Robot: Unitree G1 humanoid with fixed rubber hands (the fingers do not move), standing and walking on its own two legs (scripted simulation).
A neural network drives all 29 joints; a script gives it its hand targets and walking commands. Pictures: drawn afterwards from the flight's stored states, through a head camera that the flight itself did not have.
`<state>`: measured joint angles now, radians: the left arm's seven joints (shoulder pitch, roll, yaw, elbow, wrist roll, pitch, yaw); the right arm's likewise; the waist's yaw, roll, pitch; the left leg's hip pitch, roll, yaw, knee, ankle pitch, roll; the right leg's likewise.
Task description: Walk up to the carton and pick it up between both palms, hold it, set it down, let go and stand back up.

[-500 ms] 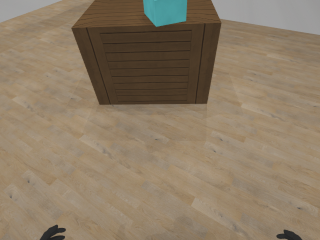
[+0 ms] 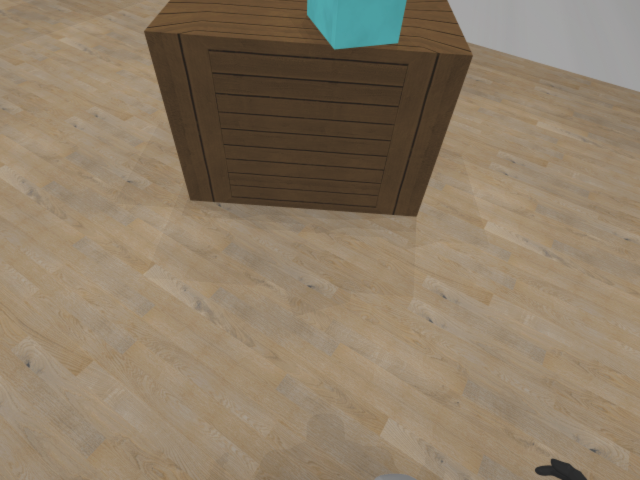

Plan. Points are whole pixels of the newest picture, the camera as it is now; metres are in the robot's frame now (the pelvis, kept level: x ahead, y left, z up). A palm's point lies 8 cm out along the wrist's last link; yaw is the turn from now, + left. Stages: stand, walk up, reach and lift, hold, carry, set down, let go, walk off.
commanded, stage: walk up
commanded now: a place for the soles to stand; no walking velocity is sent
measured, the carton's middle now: (353, 2) +1.43 -0.11 +0.03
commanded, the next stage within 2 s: none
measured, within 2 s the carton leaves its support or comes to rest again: neither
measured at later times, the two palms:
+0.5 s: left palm out of the picture +0.16 +0.23 -0.10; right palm (626, 464) +0.17 -0.38 -0.08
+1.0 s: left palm (136, 448) +0.20 +0.26 -0.10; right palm (612, 435) +0.20 -0.37 -0.07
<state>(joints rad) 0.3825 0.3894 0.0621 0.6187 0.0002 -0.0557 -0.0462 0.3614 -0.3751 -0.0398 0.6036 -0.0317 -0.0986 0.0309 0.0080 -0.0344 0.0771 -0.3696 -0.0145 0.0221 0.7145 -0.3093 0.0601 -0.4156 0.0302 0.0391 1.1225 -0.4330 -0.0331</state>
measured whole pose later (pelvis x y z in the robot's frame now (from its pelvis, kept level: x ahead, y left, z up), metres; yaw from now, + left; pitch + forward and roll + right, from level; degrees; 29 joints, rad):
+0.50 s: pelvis +0.08 -0.07 -0.01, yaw -1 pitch -2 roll +2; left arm 0.38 0.40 0.08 0.62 0.00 -0.06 -0.05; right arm 0.37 -0.41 -0.04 0.60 -0.03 -0.10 0.02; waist 0.00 -0.06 0.10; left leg -0.29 0.02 0.02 0.85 -0.47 0.05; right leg -0.50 -0.01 0.02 0.73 -0.17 -0.03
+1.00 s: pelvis +0.13 -0.05 -0.01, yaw +1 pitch -3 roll -1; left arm 0.38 0.40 0.07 0.62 0.00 -0.03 -0.05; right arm 0.38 -0.43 -0.05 0.65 -0.03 -0.08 0.02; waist 0.00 -0.03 0.09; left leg -0.38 0.01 0.03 0.78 -0.35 0.04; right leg -0.53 0.02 0.03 1.01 -0.39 -0.04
